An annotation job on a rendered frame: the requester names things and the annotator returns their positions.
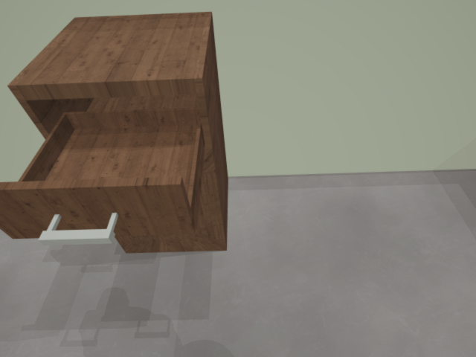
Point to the drawer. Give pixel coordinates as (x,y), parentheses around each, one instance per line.
(145,164)

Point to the handle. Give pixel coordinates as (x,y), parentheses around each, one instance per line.
(78,237)

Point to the cabinet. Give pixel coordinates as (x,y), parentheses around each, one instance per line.
(151,61)

